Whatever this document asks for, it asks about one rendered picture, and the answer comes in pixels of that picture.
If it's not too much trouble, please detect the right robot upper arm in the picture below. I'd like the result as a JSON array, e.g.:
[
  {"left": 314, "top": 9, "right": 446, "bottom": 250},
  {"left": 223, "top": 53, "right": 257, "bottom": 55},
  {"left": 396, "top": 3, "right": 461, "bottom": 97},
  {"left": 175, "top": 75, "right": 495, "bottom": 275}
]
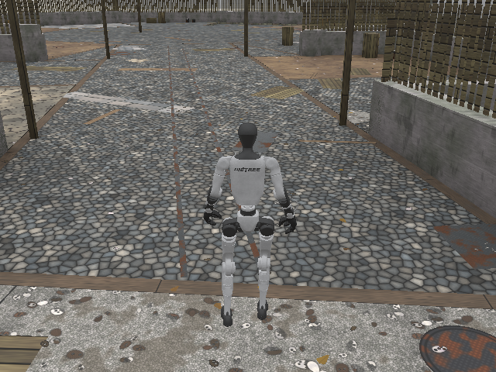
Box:
[{"left": 263, "top": 156, "right": 286, "bottom": 200}]

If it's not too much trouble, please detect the left robot upper arm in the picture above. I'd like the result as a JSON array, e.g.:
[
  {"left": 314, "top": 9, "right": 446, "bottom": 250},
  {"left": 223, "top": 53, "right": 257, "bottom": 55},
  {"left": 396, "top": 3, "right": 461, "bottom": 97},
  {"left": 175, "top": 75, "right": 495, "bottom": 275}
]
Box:
[{"left": 210, "top": 156, "right": 232, "bottom": 198}]

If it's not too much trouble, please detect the robot left shin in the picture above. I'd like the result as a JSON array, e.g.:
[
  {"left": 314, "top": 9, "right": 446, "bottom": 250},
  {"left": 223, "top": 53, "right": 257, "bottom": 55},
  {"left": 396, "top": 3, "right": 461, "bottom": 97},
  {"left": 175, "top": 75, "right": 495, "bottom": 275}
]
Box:
[{"left": 222, "top": 262, "right": 233, "bottom": 315}]

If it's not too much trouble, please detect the robot right hand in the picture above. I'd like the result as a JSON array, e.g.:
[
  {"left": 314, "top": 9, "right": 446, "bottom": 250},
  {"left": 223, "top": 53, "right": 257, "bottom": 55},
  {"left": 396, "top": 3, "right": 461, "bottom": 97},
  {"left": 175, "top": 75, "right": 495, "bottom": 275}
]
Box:
[{"left": 278, "top": 216, "right": 297, "bottom": 234}]

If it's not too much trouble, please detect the robot left hand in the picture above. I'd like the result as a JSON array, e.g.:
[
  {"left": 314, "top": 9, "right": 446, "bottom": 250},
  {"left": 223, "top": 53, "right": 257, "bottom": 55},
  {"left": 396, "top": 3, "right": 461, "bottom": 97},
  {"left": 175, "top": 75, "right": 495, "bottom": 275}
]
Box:
[{"left": 203, "top": 210, "right": 222, "bottom": 226}]

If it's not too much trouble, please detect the right robot foot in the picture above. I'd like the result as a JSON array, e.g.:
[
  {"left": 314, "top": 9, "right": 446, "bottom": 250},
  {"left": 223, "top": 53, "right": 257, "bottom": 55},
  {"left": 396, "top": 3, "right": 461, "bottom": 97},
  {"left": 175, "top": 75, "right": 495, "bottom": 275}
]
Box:
[{"left": 257, "top": 300, "right": 268, "bottom": 320}]

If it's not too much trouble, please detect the right robot forearm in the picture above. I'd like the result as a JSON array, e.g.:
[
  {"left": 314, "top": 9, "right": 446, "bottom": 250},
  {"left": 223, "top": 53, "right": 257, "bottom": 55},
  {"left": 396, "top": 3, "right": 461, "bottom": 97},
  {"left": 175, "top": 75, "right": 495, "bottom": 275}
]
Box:
[{"left": 278, "top": 188, "right": 295, "bottom": 219}]

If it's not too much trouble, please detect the left robot forearm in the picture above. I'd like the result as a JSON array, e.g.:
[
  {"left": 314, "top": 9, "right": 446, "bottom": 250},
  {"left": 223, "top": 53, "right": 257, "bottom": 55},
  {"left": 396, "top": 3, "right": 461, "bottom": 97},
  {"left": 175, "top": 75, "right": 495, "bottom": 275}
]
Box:
[{"left": 205, "top": 186, "right": 218, "bottom": 213}]

